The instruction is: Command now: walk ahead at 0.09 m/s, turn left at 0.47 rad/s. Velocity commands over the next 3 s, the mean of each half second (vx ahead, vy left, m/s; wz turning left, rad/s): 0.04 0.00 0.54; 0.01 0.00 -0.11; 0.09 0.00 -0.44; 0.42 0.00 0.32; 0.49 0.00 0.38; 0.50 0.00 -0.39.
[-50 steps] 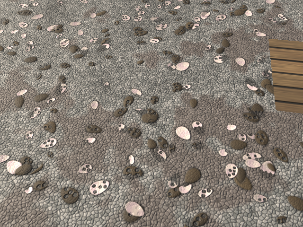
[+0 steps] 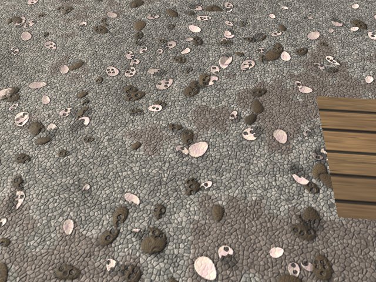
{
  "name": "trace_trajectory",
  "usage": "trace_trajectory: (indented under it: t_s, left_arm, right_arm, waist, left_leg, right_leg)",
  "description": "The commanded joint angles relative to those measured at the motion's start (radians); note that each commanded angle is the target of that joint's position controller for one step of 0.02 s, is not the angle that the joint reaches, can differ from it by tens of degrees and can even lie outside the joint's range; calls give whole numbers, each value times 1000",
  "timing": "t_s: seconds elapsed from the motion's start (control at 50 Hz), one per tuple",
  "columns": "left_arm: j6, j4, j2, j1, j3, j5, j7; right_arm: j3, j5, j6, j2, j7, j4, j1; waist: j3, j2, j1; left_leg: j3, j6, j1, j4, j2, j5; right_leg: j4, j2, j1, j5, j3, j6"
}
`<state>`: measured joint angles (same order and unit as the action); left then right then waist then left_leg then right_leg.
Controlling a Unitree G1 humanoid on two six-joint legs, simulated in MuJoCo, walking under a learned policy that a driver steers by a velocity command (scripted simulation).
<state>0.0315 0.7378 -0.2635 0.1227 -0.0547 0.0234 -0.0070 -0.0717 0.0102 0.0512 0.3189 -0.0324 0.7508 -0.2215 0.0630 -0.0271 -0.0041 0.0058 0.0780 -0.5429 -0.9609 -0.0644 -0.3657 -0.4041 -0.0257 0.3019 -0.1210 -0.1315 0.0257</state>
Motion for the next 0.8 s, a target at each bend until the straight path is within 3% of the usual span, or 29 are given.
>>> trace_trajectory:
  t_s: [0.02,0.1,0.14,0.16,0.18,0.2,0.22,0.24,0.26,0.28,0.32,0.36,0.42,0.48,0.56,0.6,0.62,0.64,0.66,0.68,0.7,0.74,0.8]
  left_arm:
    - [5,-59,-165,-76,-44,-8,-16]
    - [-14,-30,-201,-64,-56,-31,-11]
    - [-24,-14,-199,-64,-57,-48,-11]
    - [-29,10,-171,-17,-52,-47,-10]
    - [-33,11,-117,15,-38,-19,-6]
    - [-33,-48,-112,-42,-33,4,-14]
    - [-33,-50,-153,-105,-46,-2,-19]
    - [-37,-47,-157,-97,-51,-22,-21]
    - [-40,-21,-151,-64,-55,-23,-29]
    - [-42,-14,-165,-58,-60,-14,-36]
    - [-38,-8,-151,-41,-60,-15,-34]
    - [-34,-8,-132,-42,-54,-25,-31]
    - [-32,-16,-115,-75,-45,-26,-25]
    - [-28,-17,-123,-77,-44,-30,-16]
    - [-20,2,-131,-26,-42,-34,2]
    - [-12,20,-94,18,-29,-25,16]
    - [-8,22,-90,13,-20,-7,20]
    - [-7,11,-150,-3,-23,9,19]
    - [-7,7,-142,-90,-10,15,18]
    - [-4,-6,-115,-127,-6,3,22]
    - [-2,3,-122,-96,-7,-2,23]
    - [5,14,-190,-70,-19,-20,19]
    - [-5,13,-199,-40,-24,-34,1]
  right_arm:
    - [-11,-3,6,49,15,-68,-50]
    - [-24,-1,17,78,36,-108,-5]
    - [-32,-4,15,80,42,-103,-32]
    - [-44,-10,13,108,36,-97,-58]
    - [-69,-9,9,206,19,-107,-81]
    - [-79,-29,-1,288,15,-140,-57]
    - [-67,-43,-25,233,24,-141,-74]
    - [-58,-38,-44,211,25,-138,-43]
    - [-55,-20,-52,188,21,-146,13]
    - [-45,-3,-50,161,15,-154,51]
    - [-35,-6,-44,146,5,-164,58]
    - [-39,-6,-41,152,-1,-168,47]
    - [-46,-1,-32,169,-9,-172,36]
    - [-52,-5,-23,179,-5,-180,46]
    - [-34,-9,-16,141,5,-176,68]
    - [-7,-7,-15,85,5,-162,89]
    - [10,-18,-22,39,8,-136,40]
    - [18,-48,-31,14,11,-115,-32]
    - [13,-53,-38,28,13,-120,-54]
    - [7,-61,-42,68,8,-106,-5]
    - [-5,-53,-44,101,5,-102,51]
    - [-10,-42,-37,100,-7,-110,88]
    - [-12,-34,-49,80,-15,-100,78]
  waist:
    - [-154,139,-17]
    - [-133,138,-9]
    - [-134,119,-34]
    - [-132,72,-35]
    - [-123,-162,-13]
    - [-100,-331,-21]
    - [-149,-189,-71]
    - [-145,-148,-41]
    - [-146,-90,-12]
    - [-143,-87,-1]
    - [-172,-95,15]
    - [-181,-91,9]
    - [-172,-103,-11]
    - [-156,-125,-18]
    - [-178,-137,-20]
    - [-179,-112,18]
    - [-176,-66,6]
    - [-181,101,-56]
    - [-129,192,-118]
    - [-97,174,-85]
    - [-80,153,-43]
    - [-44,175,-25]
    - [-50,165,-11]
  left_leg:
    - [4,-22,147,89,-30,79]
    - [-30,-64,183,225,-15,47]
    - [-67,-102,279,391,23,136]
    - [-37,-134,353,477,34,224]
    - [213,-207,455,595,-135,523]
    - [513,-411,488,637,-331,630]
    - [488,-440,463,647,-306,592]
    - [401,-389,454,637,-254,568]
    - [344,-332,452,622,-204,521]
    - [324,-305,447,617,-190,530]
    - [295,-302,424,608,-156,604]
    - [297,-301,452,603,-141,589]
    - [335,-303,453,598,-131,494]
    - [390,-308,394,601,-123,412]
    - [406,-295,389,556,-127,459]
    - [366,-246,338,522,-90,409]
    - [329,-191,301,516,-48,296]
    - [226,-130,266,403,46,105]
    - [161,-82,301,475,79,3]
    - [149,-59,375,515,59,87]
    - [141,-61,386,505,72,130]
    - [125,-67,377,484,75,157]
    - [87,-58,336,468,86,151]
  right_leg:
    - [168,-292,-37,170,141,218]
    - [121,-321,-100,107,132,185]
    - [31,-290,-94,56,88,126]
    - [-57,-246,-55,-18,49,67]
    - [-317,-132,96,-204,-61,-33]
    - [-555,28,355,-536,-15,-103]
    - [-707,19,367,-547,139,-92]
    - [-742,4,370,-465,174,-75]
    - [-726,-9,371,-387,189,-71]
    - [-708,-12,369,-337,196,-75]
    - [-717,13,305,-275,191,-88]
    - [-625,25,297,-240,194,-97]
    - [-470,37,255,-223,209,-112]
    - [-367,54,172,-233,215,-110]
    - [-247,34,60,-224,188,-91]
    - [-17,19,-94,-42,168,-60]
    - [68,-24,-177,76,214,-38]
    - [82,-165,-217,245,381,17]
    - [76,-216,-76,197,438,129]
    - [96,-166,-5,5,423,123]
    - [99,-117,3,-95,391,81]
    - [106,-100,20,-126,409,58]
    - [73,-103,-21,-48,460,86]
